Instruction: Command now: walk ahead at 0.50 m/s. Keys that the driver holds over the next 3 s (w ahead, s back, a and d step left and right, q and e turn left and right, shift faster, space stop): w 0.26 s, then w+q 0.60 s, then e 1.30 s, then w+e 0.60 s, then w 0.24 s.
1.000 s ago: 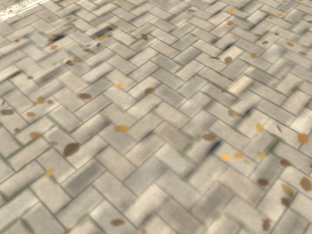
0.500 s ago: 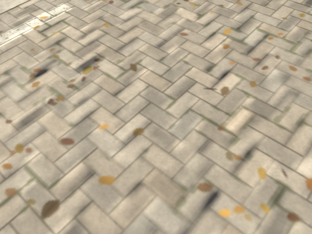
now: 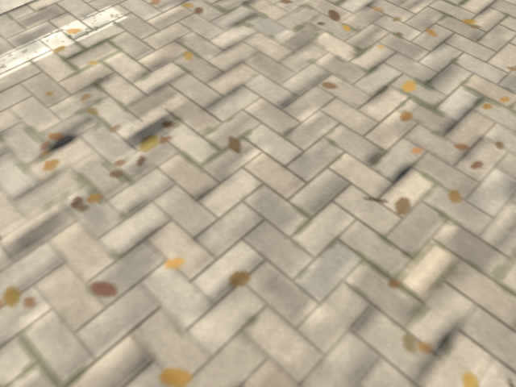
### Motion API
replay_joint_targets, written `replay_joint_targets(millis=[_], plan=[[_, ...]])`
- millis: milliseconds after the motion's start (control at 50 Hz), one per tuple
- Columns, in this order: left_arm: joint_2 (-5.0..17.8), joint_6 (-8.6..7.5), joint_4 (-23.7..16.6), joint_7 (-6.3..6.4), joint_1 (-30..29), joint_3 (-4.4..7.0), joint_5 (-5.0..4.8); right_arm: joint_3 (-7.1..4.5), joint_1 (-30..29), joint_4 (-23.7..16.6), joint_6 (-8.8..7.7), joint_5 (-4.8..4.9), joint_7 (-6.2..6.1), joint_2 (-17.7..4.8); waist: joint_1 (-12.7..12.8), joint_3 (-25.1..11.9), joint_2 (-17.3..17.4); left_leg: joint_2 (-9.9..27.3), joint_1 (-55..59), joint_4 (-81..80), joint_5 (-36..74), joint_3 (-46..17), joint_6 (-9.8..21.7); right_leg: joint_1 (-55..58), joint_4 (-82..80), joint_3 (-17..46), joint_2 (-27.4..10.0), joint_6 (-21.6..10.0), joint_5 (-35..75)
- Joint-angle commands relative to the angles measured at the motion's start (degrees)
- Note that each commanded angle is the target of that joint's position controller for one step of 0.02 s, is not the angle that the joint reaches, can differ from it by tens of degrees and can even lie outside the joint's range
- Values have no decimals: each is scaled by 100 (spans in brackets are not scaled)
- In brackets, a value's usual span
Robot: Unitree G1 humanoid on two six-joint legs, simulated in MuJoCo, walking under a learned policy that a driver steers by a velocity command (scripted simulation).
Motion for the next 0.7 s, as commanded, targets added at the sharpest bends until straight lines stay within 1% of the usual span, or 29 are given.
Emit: replay_joint_targets(millis=[20,40,60,80,100,120,160,180,220,260,280,320,340,380,400,420,440,460,480,500,520,540,560,580,600,620,660,700], plan=[[764,-234,-634,26,-503,173,-40,-194,914,17,17,-6,-36,-697,-484,-583,335,1728,2578,-1764,21,-2432,1073,-2777,1132,161,-598,-88,594],[696,-160,-616,58,-440,209,27,-148,722,-3,-17,-61,-16,-545,-268,-417,433,1504,2021,-1960,317,-2018,965,-2395,802,192,-778,-83,878],[552,-76,-572,67,-288,196,42,-146,654,23,-38,-83,4,-510,-141,-377,542,1383,1676,-2144,427,-1795,959,-2081,645,189,-833,-55,1036],[420,-10,-539,76,-190,180,51,-160,689,70,-71,-72,11,-539,-80,-353,540,1330,1487,-2267,636,-1612,1012,-1959,534,142,-847,-15,1120],[379,35,-558,87,-211,181,61,-178,756,133,-96,-64,1,-606,-41,-285,510,1310,1386,-2359,851,-1438,1055,-2005,383,115,-871,33,1252],[387,57,-621,99,-361,190,81,-201,838,191,-106,-66,-27,-688,-40,-202,471,1302,1368,-2433,1027,-1310,1083,-2167,172,101,-892,86,1466],[400,55,-775,106,-813,198,120,-226,1055,301,-82,-55,-100,-782,-142,-72,382,1287,1534,-2500,1290,-1136,1067,-2554,-438,86,-921,176,2032],[371,40,-830,93,-1007,191,127,-227,1147,344,-58,-43,-131,-800,-196,-48,363,1240,1621,-2508,1330,-1024,1008,-2624,-798,65,-907,190,2352],[282,3,-927,50,-1403,157,113,-225,1292,408,-22,-17,-176,-837,-325,15,374,1124,1695,-2531,1276,-799,878,-2536,-1558,-29,-811,184,2915],[222,-28,-1034,2,-1822,119,87,-232,1492,498,-1,19,-201,-904,-478,100,359,1103,1821,-2549,1096,-691,813,-2402,-2173,-151,-681,172,3243],[224,-42,-1108,-21,-2053,109,78,-234,1650,564,15,45,-205,-918,-570,162,343,1135,1899,-2511,1008,-753,816,-2362,-2383,-171,-626,181,3261],[253,-83,-1258,-82,-2401,103,52,-239,1888,678,77,77,-215,-931,-665,264,339,1265,2212,-2325,940,-920,835,-2416,-2734,-144,-528,179,3100],[281,-113,-1320,-119,-2520,103,41,-249,1945,710,112,87,-229,-947,-671,297,361,1341,2367,-2203,937,-1010,828,-2419,-2894,-113,-487,158,2967],[418,-182,-1369,-176,-2496,137,34,-287,1908,726,167,105,-270,-1023,-536,256,444,1491,2562,-1928,1014,-1222,745,-2150,-3178,-37,-417,77,2645],[511,-210,-1340,-185,-2350,169,35,-310,1849,716,189,109,-284,-1070,-426,167,516,1526,2595,-1759,1175,-1314,695,-1838,-3249,-63,-353,34,2455],[618,-237,-1259,-177,-2013,222,40,-324,1730,690,212,112,-290,-1108,-202,-10,576,1467,2544,-1416,1634,-1312,622,-1273,-3367,-168,-239,-39,2308],[842,-253,-1032,-133,-1259,348,57,-284,1661,654,224,88,-288,-1002,160,-479,496,1153,2329,-595,2209,-1125,474,-165,-3476,-265,-148,-187,2283],[1225,-265,-839,-70,-204,472,154,-171,1597,508,212,2,-277,-702,577,-1357,135,769,1385,976,1470,-848,254,1561,-3196,426,-908,-531,2389],[1773,-200,-718,-43,338,608,220,21,2313,391,106,24,-259,-2,364,-2231,-1350,-151,-879,3133,-1153,-354,-175,3746,-3517,2772,-2374,-1342,1714],[1239,-176,-715,-48,396,472,184,-64,2269,484,21,156,-242,-404,473,-2470,-1437,-61,-1532,4061,-2433,-1074,-178,3695,-4122,3783,-2520,-1474,992],[885,-180,-795,-31,-62,359,151,-198,1790,356,4,268,-248,-858,435,-1538,-993,241,-1917,4338,-2055,-1107,-122,2958,-4227,2884,-2326,-1169,891],[690,-179,-847,-26,-476,294,144,-212,1476,296,26,247,-271,-835,290,-1051,-642,525,-1808,4214,-1550,-958,-111,2167,-4366,2120,-2098,-980,1160],[516,-183,-831,-44,-810,244,149,-236,1315,264,74,182,-290,-754,135,-629,-483,679,-1603,3912,-1204,-921,-127,1444,-4610,1574,-1868,-883,1475],[393,-209,-816,-53,-1018,208,183,-275,1382,276,159,157,-291,-669,-53,-418,-602,832,-1298,3673,-948,-955,-125,963,-4833,1095,-1678,-787,1675],[391,-226,-783,-57,-1121,222,200,-269,1466,269,241,164,-276,-531,-159,-315,-657,874,-1059,3580,-805,-917,-138,650,-5012,808,-1612,-778,1816],[430,-252,-744,-53,-1142,245,200,-257,1469,239,310,165,-263,-397,-213,-235,-591,902,-1012,3517,-709,-882,-159,486,-5142,557,-1604,-827,2062],[568,-285,-654,-21,-1115,302,214,-272,1325,114,405,136,-268,-341,-277,-91,-417,927,-1212,3275,-356,-916,-202,411,-5292,136,-1626,-886,2449],[655,-273,-566,30,-1022,341,222,-282,1079,-10,429,103,-249,-341,-243,4,-321,921,-1454,2770,131,-947,-249,542,-5351,-229,-1618,-893,2678]])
